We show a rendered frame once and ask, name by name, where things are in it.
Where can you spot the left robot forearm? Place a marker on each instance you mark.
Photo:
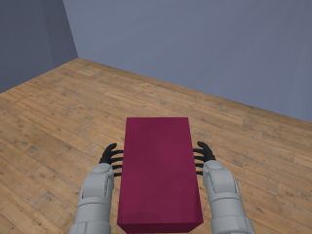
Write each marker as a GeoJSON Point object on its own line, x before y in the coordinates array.
{"type": "Point", "coordinates": [94, 203]}

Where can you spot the left robot hand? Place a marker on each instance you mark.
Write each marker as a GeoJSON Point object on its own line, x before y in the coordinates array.
{"type": "Point", "coordinates": [106, 157]}

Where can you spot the right robot hand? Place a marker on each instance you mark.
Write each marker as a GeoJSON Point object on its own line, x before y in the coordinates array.
{"type": "Point", "coordinates": [208, 156]}

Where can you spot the carton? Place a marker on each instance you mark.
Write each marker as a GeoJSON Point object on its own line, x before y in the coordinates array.
{"type": "Point", "coordinates": [159, 190]}

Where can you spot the right robot forearm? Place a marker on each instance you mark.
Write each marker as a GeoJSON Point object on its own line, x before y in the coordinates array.
{"type": "Point", "coordinates": [227, 209]}

